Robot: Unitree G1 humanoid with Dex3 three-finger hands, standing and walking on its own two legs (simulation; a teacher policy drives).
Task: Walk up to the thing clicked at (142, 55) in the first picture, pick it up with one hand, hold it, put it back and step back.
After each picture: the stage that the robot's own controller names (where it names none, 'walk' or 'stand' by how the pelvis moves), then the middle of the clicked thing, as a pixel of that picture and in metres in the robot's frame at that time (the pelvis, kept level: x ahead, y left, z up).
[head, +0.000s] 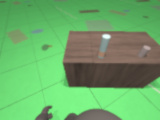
stand; (143, 51) +0.76 -0.53 -0.07
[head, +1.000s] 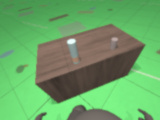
walk; (113, 43) +0.80 -0.14 -0.04
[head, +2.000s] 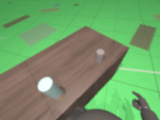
walk; (99, 56) +0.55 +0.04 -0.05
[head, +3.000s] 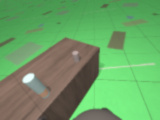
walk; (76, 56) +0.65 +0.16 -0.07
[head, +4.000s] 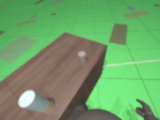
stand; (82, 58) +0.52 +0.17 -0.04
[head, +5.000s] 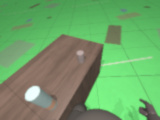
stand; (80, 57) +0.55 +0.19 -0.05
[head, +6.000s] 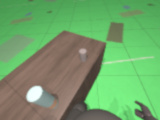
stand; (83, 55) +0.55 +0.16 -0.05
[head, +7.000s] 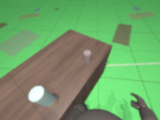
stand; (87, 56) +0.54 +0.13 -0.06
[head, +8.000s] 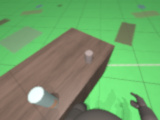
stand; (88, 57) +0.53 +0.11 -0.06
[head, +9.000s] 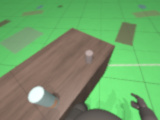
stand; (89, 57) +0.53 +0.11 -0.06
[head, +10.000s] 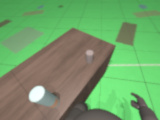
stand; (89, 56) +0.53 +0.10 -0.06
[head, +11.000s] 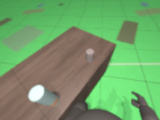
stand; (89, 55) +0.54 +0.10 -0.06
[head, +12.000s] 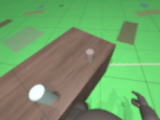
stand; (89, 56) +0.54 +0.10 -0.06
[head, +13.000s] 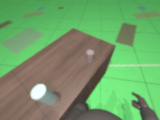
stand; (89, 56) +0.54 +0.10 -0.06
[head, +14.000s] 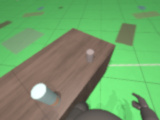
stand; (89, 56) +0.55 +0.10 -0.06
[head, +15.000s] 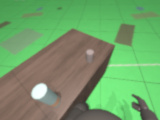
stand; (89, 56) +0.55 +0.10 -0.06
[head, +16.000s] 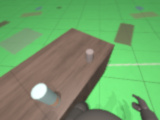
stand; (89, 55) +0.55 +0.10 -0.06
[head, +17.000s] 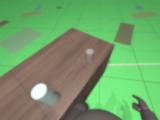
stand; (89, 55) +0.55 +0.10 -0.06
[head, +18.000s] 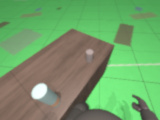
stand; (89, 56) +0.55 +0.10 -0.05
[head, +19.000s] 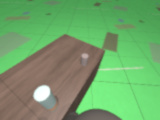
stand; (84, 59) +0.56 +0.10 -0.07
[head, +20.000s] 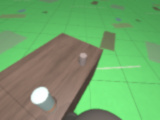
stand; (82, 59) +0.55 +0.10 -0.07
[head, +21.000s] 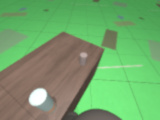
stand; (83, 59) +0.55 +0.09 -0.06
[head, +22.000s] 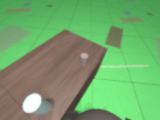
stand; (83, 59) +0.51 +0.10 -0.07
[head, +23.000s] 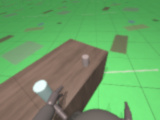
rise first; (85, 60) +0.57 +0.15 -0.06
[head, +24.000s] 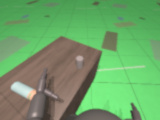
go down; (79, 62) +0.51 +0.15 -0.07
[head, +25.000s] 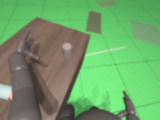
go down; (67, 51) +0.52 +0.15 -0.02
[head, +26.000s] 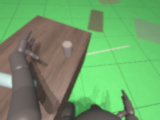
approach; (67, 49) +0.53 +0.15 +0.00
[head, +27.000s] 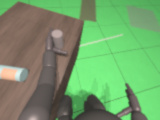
close; (58, 39) +0.55 +0.16 +0.03
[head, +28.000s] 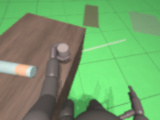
lift; (63, 52) +0.46 +0.14 +0.04
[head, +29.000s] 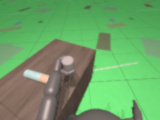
lift; (69, 66) +0.32 +0.15 +0.14
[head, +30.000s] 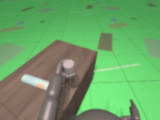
hold; (69, 69) +0.32 +0.15 +0.11
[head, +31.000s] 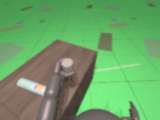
hold; (68, 68) +0.32 +0.16 +0.12
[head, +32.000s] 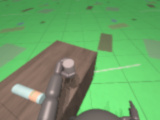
crouch; (69, 68) +0.32 +0.15 +0.12
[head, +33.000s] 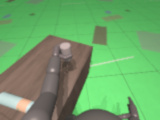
crouch; (66, 52) +0.44 +0.17 +0.13
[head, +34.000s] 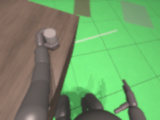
lower; (51, 39) +0.54 +0.18 +0.03
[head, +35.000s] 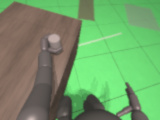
lower; (55, 44) +0.51 +0.17 +0.03
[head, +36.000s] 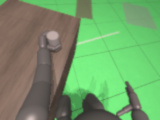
lower; (54, 41) +0.53 +0.17 +0.04
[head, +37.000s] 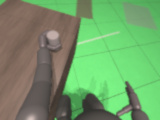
lower; (54, 41) +0.53 +0.17 +0.04
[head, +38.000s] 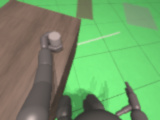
loosen; (55, 42) +0.53 +0.16 +0.03
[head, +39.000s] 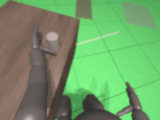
withdraw; (53, 42) +0.53 +0.17 +0.03
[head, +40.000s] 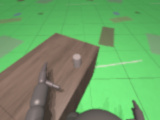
sink last; (77, 61) +0.49 +0.15 -0.03
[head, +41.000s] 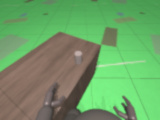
stand; (78, 57) +0.53 +0.15 -0.03
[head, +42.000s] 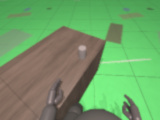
stand; (82, 52) +0.55 +0.14 +0.00
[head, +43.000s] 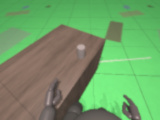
stand; (81, 51) +0.54 +0.14 +0.00
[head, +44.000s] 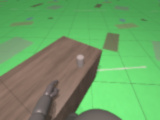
stand; (80, 61) +0.54 +0.13 -0.06
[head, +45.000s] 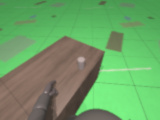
stand; (81, 63) +0.51 +0.13 -0.07
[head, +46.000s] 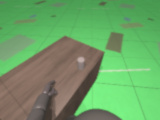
stand; (80, 63) +0.51 +0.13 -0.07
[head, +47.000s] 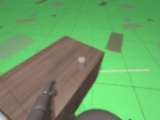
walk; (81, 63) +0.51 +0.12 -0.07
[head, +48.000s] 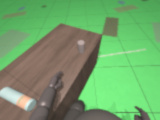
walk; (81, 46) +0.65 +0.11 -0.05
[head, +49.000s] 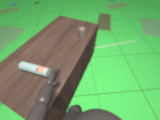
walk; (82, 33) +0.85 +0.11 -0.05
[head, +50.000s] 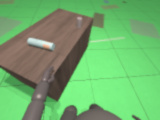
walk; (79, 22) +1.08 +0.15 -0.05
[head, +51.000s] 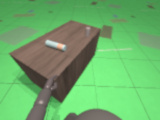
stand; (87, 31) +1.14 +0.08 -0.06
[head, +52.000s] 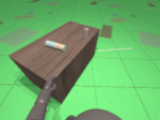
stand; (86, 32) +1.13 +0.09 -0.07
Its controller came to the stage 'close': yes
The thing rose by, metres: 0.21
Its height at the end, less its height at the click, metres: +0.00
